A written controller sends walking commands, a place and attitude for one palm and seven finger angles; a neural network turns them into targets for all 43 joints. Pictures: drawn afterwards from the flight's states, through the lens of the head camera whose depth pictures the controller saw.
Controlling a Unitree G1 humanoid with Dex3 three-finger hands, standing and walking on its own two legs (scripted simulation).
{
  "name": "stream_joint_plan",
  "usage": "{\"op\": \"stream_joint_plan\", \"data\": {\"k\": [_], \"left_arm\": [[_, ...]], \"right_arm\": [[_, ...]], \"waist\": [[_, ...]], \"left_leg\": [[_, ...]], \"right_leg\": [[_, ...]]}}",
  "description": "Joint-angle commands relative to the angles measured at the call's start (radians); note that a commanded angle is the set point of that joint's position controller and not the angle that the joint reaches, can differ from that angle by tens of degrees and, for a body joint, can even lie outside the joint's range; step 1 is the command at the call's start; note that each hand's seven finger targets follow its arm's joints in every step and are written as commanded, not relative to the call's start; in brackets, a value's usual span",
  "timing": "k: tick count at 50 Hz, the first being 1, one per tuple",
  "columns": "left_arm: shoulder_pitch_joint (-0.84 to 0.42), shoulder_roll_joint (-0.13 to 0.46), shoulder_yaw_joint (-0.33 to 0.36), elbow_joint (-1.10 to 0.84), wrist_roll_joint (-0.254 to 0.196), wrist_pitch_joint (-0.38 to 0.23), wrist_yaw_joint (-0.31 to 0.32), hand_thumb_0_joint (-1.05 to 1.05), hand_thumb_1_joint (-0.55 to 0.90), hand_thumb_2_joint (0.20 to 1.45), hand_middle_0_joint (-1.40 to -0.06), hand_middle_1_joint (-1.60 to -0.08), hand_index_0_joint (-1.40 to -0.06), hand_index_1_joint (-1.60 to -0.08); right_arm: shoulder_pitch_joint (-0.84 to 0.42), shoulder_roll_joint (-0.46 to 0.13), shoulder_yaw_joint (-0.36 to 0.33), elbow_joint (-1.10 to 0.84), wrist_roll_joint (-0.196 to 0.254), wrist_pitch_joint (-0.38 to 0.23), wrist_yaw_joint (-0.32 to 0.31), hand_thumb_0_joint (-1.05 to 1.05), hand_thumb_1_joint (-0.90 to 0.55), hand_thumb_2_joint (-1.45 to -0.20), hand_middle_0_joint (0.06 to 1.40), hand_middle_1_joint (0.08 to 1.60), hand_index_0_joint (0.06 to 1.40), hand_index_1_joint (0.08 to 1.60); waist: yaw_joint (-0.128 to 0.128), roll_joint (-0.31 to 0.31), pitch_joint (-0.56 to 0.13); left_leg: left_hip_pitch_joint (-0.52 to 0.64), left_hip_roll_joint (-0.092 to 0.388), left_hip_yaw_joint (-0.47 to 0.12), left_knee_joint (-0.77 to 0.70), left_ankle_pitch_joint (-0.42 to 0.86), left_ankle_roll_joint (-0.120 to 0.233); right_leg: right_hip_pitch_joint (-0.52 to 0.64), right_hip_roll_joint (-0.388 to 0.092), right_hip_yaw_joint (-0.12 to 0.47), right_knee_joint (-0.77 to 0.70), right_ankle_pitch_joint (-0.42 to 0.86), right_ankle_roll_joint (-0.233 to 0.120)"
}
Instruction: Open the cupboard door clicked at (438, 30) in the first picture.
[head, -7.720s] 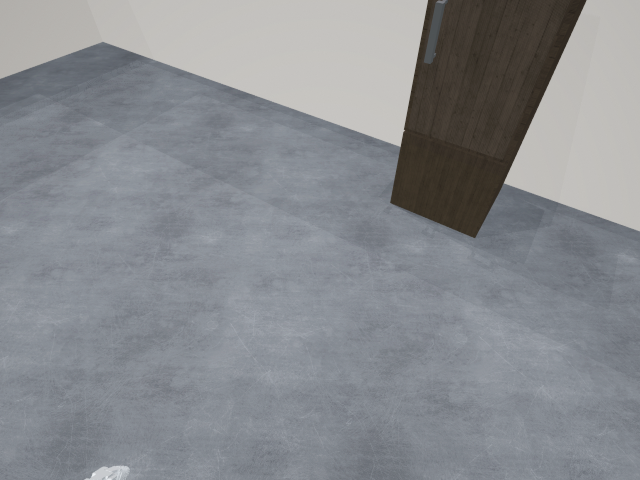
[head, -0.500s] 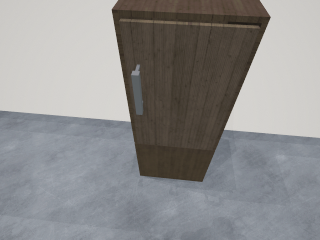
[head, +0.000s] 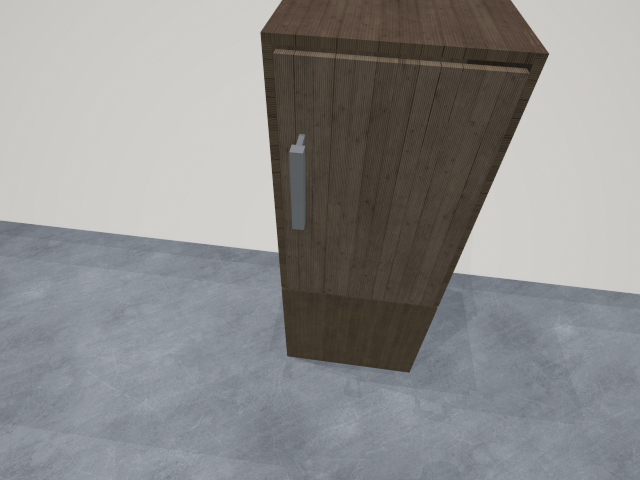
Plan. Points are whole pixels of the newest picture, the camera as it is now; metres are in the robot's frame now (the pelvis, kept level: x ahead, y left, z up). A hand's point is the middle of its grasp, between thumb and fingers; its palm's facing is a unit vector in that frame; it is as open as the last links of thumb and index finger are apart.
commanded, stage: come to a stop and stand still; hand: left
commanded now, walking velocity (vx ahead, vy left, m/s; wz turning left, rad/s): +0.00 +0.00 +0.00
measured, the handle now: (300, 183) +0.60 +0.08 +0.03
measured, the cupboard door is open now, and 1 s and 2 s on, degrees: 0 0 0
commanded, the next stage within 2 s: look again from close up in 0.36 s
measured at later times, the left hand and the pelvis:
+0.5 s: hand out of the picture -0.01 +0.15 -0.18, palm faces +0.04 -0.99 -0.15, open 7.4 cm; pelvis +0.00 -0.01 +0.00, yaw +0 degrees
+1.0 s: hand out of the picture -0.02 +0.15 -0.17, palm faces +0.05 -0.99 -0.16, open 7.4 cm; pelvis +0.01 -0.01 +0.00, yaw +0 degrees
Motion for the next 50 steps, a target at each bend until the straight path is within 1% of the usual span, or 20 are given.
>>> {"op": "stream_joint_plan", "data": {"k": [1,3,7,9,13,14,17,19,26,29,32,33,35,38,39,42,43,46,47,50], "left_arm": [[0.044,0.084,0.018,-0.027,-0.003,-0.02,0.002,0.0,0.9,0.9,-0.2,-0.3,-0.2,-0.3],[0.049,0.079,0.018,-0.02,-0.003,-0.021,0.002,0.0,0.9,0.9,-0.2,-0.3,-0.2,-0.3],[0.057,0.071,0.018,-0.008,-0.004,-0.026,0.004,0.0,0.9,0.9,-0.2,-0.3,-0.2,-0.3],[0.059,0.068,0.02,-0.002,-0.003,-0.027,0.004,0.0,0.9,0.9,-0.2,-0.3,-0.2,-0.3],[0.055,0.059,0.019,0.004,-0.004,-0.027,0.005,0.0,0.9,0.9,-0.2,-0.3,-0.2,-0.3],[0.059,0.059,0.02,0.005,-0.004,-0.027,0.006,0.0,0.9,0.9,-0.2,-0.3,-0.2,-0.3],[0.056,0.052,0.02,0.008,-0.005,-0.026,0.006,0.0,0.9,0.9,-0.2,-0.3,-0.2,-0.3],[0.057,0.05,0.021,0.009,-0.003,-0.025,0.006,0.0,0.9,0.9,-0.2,-0.3,-0.2,-0.3],[0.055,0.041,0.023,0.01,-0.004,-0.026,0.005,0.0,0.9,0.9,-0.2,-0.3,-0.2,-0.3],[0.055,0.041,0.022,0.011,-0.003,-0.026,0.005,0.0,0.9,0.9,-0.2,-0.3,-0.2,-0.3],[0.054,0.042,0.023,0.01,-0.004,-0.027,0.005,0.0,0.9,0.9,-0.2,-0.3,-0.2,-0.3],[0.051,0.042,0.022,0.01,-0.004,-0.026,0.004,0.0,0.9,0.9,-0.2,-0.3,-0.2,-0.3],[0.056,0.043,0.023,0.01,-0.004,-0.027,0.004,0.0,0.9,0.9,-0.2,-0.3,-0.2,-0.3],[0.059,0.04,0.022,0.013,-0.005,-0.028,0.004,0.0,0.9,0.9,-0.2,-0.3,-0.2,-0.3],[0.058,0.041,0.024,0.014,-0.003,-0.027,0.004,0.0,0.9,0.9,-0.2,-0.3,-0.2,-0.3],[0.062,0.039,0.023,0.017,-0.005,-0.027,0.004,0.0,0.9,0.9,-0.2,-0.3,-0.2,-0.3],[0.064,0.036,0.022,0.018,-0.004,-0.026,0.004,0.0,0.9,0.9,-0.2,-0.3,-0.2,-0.3],[0.066,0.033,0.023,0.021,-0.004,-0.026,0.004,0.0,0.9,0.9,-0.2,-0.3,-0.2,-0.3],[0.064,0.035,0.022,0.021,-0.004,-0.026,0.004,0.0,0.9,0.9,-0.2,-0.3,-0.2,-0.3],[0.069,0.034,0.022,0.022,-0.004,-0.027,0.004,0.0,0.9,0.9,-0.2,-0.3,-0.2,-0.3]], "right_arm": [[0.024,-0.109,-0.019,-0.036,0.004,-0.024,-0.011,0.0,-0.9,-0.9,0.2,0.3,0.2,0.3],[0.028,-0.104,-0.019,-0.025,0.005,-0.024,-0.011,0.0,-0.9,-0.9,0.2,0.3,0.2,0.3],[0.036,-0.088,-0.017,-0.008,0.006,-0.027,-0.012,0.0,-0.9,-0.9,0.2,0.3,0.2,0.3],[0.04,-0.082,-0.016,0.0,0.007,-0.028,-0.014,0.0,-0.9,-0.9,0.2,0.3,0.2,0.3],[0.036,-0.074,-0.016,0.012,0.006,-0.027,-0.015,0.0,-0.9,-0.9,0.2,0.3,0.2,0.3],[0.037,-0.068,-0.015,0.017,0.006,-0.027,-0.015,0.0,-0.9,-0.9,0.2,0.3,0.2,0.3],[0.036,-0.066,-0.016,0.02,0.006,-0.025,-0.016,0.0,-0.9,-0.9,0.2,0.3,0.2,0.3],[0.042,-0.066,-0.016,0.023,0.006,-0.027,-0.018,0.0,-0.9,-0.9,0.2,0.3,0.2,0.3],[0.039,-0.066,-0.015,0.022,0.005,-0.028,-0.02,0.0,-0.9,-0.9,0.2,0.3,0.2,0.3],[0.038,-0.062,-0.015,0.025,0.006,-0.027,-0.019,0.0,-0.9,-0.9,0.2,0.3,0.2,0.3],[0.037,-0.064,-0.015,0.025,0.005,-0.025,-0.019,0.0,-0.9,-0.9,0.2,0.3,0.2,0.3],[0.037,-0.066,-0.015,0.025,0.004,-0.025,-0.019,0.0,-0.9,-0.9,0.2,0.3,0.2,0.3],[0.036,-0.064,-0.014,0.027,0.006,-0.027,-0.02,0.0,-0.9,-0.9,0.2,0.3,0.2,0.3],[0.037,-0.065,-0.014,0.029,0.006,-0.027,-0.02,0.0,-0.9,-0.9,0.2,0.3,0.2,0.3],[0.04,-0.063,-0.013,0.031,0.006,-0.027,-0.021,0.0,-0.9,-0.9,0.2,0.3,0.2,0.3],[0.039,-0.065,-0.012,0.033,0.006,-0.027,-0.021,0.0,-0.9,-0.9,0.2,0.3,0.2,0.3],[0.04,-0.067,-0.012,0.032,0.005,-0.027,-0.021,0.0,-0.9,-0.9,0.2,0.3,0.2,0.3],[0.037,-0.063,-0.011,0.034,0.006,-0.026,-0.022,0.0,-0.9,-0.9,0.2,0.3,0.2,0.3],[0.041,-0.062,-0.011,0.035,0.006,-0.025,-0.021,0.0,-0.9,-0.9,0.2,0.3,0.2,0.3],[0.044,-0.065,-0.011,0.034,0.006,-0.028,-0.022,0.0,-0.9,-0.9,0.2,0.3,0.2,0.3]], "waist": [[-0.007,0.002,0.081],[-0.008,0.005,0.085],[-0.006,-0.018,0.066],[-0.004,-0.007,0.06],[-0.006,-0.013,0.075],[-0.002,-0.005,0.078],[-0.005,0.001,0.088],[-0.005,0.016,0.08],[-0.002,0.012,0.076],[0.0,-0.009,0.087],[-0.003,-0.012,0.081],[-0.004,0.003,0.081],[-0.001,0.002,0.074],[-0.002,0.001,0.069],[-0.001,0.011,0.074],[-0.001,-0.003,0.078],[-0.001,0.009,0.077],[0.0,0.006,0.09],[-0.001,0.004,0.089],[-0.001,0.008,0.072]], "left_leg": [[-0.031,0.07,-0.085,-0.136,-0.091,0.028],[-0.028,0.07,-0.084,-0.138,-0.09,0.027],[-0.007,0.067,-0.07,-0.119,-0.022,0.025],[0.0,0.069,-0.069,-0.113,0.007,0.025],[0.0,0.066,-0.062,-0.106,0.021,0.02],[0.001,0.068,-0.061,-0.105,0.032,0.021],[-0.001,0.067,-0.064,-0.113,0.01,0.019],[0.002,0.073,-0.066,-0.118,0.023,0.021],[0.001,0.073,-0.068,-0.122,0.036,0.02],[0.006,0.074,-0.067,-0.127,0.034,0.02],[0.011,0.069,-0.063,-0.125,0.03,0.016],[0.014,0.069,-0.063,-0.125,0.034,0.016],[0.017,0.072,-0.064,-0.122,0.059,0.017],[0.021,0.073,-0.065,-0.128,0.048,0.016],[0.019,0.074,-0.066,-0.129,0.062,0.018],[0.02,0.076,-0.065,-0.134,0.056,0.016],[0.023,0.074,-0.067,-0.134,0.058,0.017],[0.016,0.074,-0.066,-0.14,0.042,0.016],[0.012,0.072,-0.068,-0.144,0.03,0.016],[0.024,0.073,-0.069,-0.139,0.06,0.017]], "right_leg": [[-0.064,-0.033,0.065,-0.124,-0.031,-0.059],[-0.071,-0.033,0.065,-0.125,-0.032,-0.059],[-0.061,-0.039,0.067,-0.128,-0.002,-0.06],[-0.051,-0.038,0.063,-0.127,0.016,-0.059],[-0.062,-0.038,0.066,-0.134,0.012,-0.059],[-0.055,-0.041,0.059,-0.135,0.023,-0.06],[-0.065,-0.036,0.065,-0.138,0.004,-0.06],[-0.052,-0.033,0.058,-0.134,0.028,-0.059],[-0.04,-0.033,0.056,-0.135,0.043,-0.059],[-0.043,-0.035,0.053,-0.145,0.041,-0.058],[-0.046,-0.037,0.06,-0.152,0.027,-0.06],[-0.047,-0.035,0.061,-0.151,0.03,-0.06],[-0.034,-0.036,0.054,-0.148,0.058,-0.058],[-0.035,-0.035,0.056,-0.152,0.046,-0.059],[-0.027,-0.034,0.049,-0.15,0.063,-0.058],[-0.031,-0.035,0.048,-0.151,0.056,-0.057],[-0.032,-0.034,0.049,-0.151,0.058,-0.057],[-0.035,-0.033,0.048,-0.156,0.048,-0.057],[-0.033,-0.033,0.05,-0.158,0.038,-0.057],[-0.023,-0.034,0.047,-0.154,0.06,-0.057]]}}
